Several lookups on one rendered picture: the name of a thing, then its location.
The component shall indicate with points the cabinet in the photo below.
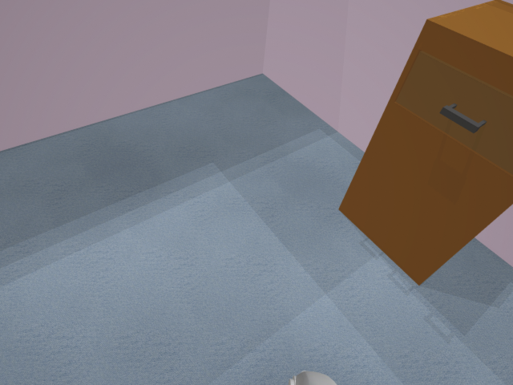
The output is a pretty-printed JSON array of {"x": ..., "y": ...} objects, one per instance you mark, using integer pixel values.
[{"x": 419, "y": 194}]

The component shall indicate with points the handle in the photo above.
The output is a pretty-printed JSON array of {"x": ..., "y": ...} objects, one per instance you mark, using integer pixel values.
[{"x": 461, "y": 119}]

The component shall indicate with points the drawer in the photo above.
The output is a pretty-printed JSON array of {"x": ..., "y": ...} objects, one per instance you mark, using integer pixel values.
[{"x": 432, "y": 84}]

